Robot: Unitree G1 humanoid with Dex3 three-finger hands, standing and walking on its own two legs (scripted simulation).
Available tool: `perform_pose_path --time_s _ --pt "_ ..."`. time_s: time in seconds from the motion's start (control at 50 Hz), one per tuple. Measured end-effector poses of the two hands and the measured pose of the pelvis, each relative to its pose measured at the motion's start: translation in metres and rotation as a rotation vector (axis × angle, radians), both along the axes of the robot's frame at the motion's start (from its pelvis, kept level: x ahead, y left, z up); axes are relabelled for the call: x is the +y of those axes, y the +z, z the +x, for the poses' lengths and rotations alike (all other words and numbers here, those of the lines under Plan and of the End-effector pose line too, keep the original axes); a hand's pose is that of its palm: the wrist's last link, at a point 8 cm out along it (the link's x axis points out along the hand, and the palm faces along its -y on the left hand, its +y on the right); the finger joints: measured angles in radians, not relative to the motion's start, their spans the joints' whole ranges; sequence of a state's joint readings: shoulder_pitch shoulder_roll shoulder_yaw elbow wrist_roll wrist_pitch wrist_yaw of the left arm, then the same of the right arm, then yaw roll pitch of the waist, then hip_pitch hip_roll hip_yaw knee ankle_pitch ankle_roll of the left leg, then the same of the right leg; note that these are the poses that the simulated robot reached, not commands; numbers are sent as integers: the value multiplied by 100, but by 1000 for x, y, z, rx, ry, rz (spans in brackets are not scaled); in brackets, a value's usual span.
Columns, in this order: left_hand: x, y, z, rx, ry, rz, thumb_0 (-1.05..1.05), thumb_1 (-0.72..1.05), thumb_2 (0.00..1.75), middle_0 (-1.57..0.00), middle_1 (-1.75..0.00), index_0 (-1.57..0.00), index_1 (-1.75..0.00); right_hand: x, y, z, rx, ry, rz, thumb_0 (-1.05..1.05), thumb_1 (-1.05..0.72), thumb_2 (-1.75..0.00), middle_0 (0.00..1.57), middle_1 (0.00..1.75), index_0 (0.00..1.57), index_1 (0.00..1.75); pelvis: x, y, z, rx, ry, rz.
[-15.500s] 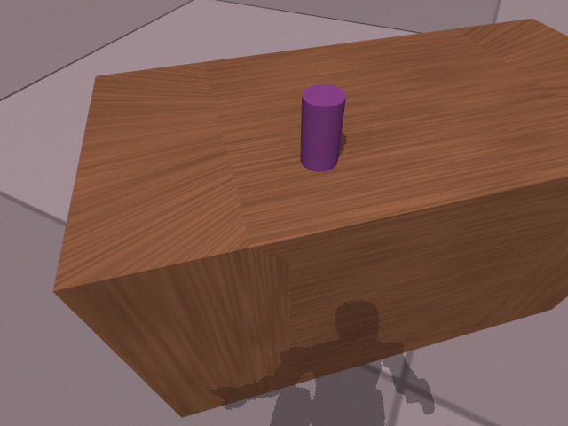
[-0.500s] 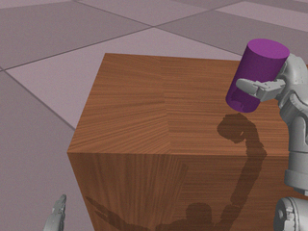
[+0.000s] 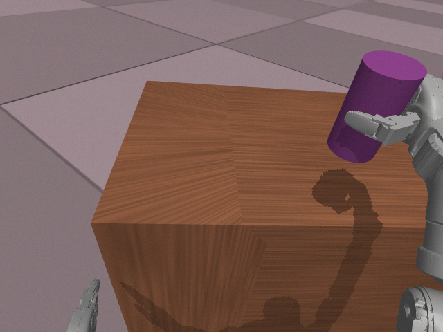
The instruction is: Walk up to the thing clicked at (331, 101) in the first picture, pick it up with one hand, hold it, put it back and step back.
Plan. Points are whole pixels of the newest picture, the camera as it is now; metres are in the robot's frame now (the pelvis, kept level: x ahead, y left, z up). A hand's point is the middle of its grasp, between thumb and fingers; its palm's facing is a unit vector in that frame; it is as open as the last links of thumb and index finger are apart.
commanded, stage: hold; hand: right
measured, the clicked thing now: (369, 110) +0.35 -0.17 +0.30
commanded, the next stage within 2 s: none
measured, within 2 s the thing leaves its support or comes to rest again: neither
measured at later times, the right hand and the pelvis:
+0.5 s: hand (369, 109) +0.35 -0.17 +0.30, palm faces +0.11 +0.99 -0.03, open 10.5 cm; pelvis +0.01 +0.00 +0.00, yaw +0 degrees
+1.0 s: hand (374, 101) +0.35 -0.17 +0.32, palm faces +0.09 +1.00 -0.03, open 10.5 cm; pelvis +0.01 +0.00 +0.00, yaw +0 degrees
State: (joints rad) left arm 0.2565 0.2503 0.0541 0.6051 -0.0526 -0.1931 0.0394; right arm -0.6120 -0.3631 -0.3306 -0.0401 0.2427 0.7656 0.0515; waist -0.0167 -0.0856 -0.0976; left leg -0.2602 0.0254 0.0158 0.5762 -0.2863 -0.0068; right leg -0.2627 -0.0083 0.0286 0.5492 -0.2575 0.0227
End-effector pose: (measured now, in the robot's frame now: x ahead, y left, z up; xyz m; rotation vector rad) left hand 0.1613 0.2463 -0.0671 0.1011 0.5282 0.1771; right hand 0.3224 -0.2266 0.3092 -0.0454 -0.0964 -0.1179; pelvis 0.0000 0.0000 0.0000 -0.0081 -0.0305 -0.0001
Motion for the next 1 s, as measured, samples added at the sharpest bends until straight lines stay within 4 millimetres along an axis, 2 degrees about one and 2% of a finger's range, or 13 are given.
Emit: perform_pose_path --time_s 0.16,0.32,0.42,0.52,0.66,0.86,1.0 --pt "6 2 8 -6 3 24 -2 -54 6 -4 -5 -4 -5 1 13 1 -21 19 -3 0 51 -110 69 106 72 107 -1 0 6 3 -3 1" --pt "-1 0 16 -5 -15 -1 -2 -54 5 -4 -5 -5 -5 5 8 6 28 34 7 0 50 -110 69 107 72 108 -1 1 10 6 -7 1" --pt "-7 -2 16 3 -21 -21 -2 -54 5 -5 -5 -5 -5 7 -2 5 52 29 17 0 51 -110 69 107 72 108 -1 1 11 6 -7 -1" --pt "-3 -1 14 3 -13 -8 -2 -54 5 -5 -5 -5 -5 2 -8 3 38 -1 14 0 51 -110 69 107 72 108 0 1 11 7 -4 -2" --pt "-1 -1 14 17 -24 18 -2 -54 6 -5 -5 -5 -5 -1 0 -4 -17 -11 -7 0 51 -110 68 107 72 108 1 0 11 9 -6 1" --pt "-2 2 21 -22 -7 5 -2 -54 6 -5 -5 -5 -5 7 9 -4 12 40 -2 0 51 -110 68 107 72 108 -2 1 11 -1 -11 2" --pt "-3 0 12 -6 -11 3 -2 -54 6 -5 -5 -5 -5 5 9 -3 23 25 13 0 51 -110 68 107 72 108 -2 1 6 -4 -7 1"
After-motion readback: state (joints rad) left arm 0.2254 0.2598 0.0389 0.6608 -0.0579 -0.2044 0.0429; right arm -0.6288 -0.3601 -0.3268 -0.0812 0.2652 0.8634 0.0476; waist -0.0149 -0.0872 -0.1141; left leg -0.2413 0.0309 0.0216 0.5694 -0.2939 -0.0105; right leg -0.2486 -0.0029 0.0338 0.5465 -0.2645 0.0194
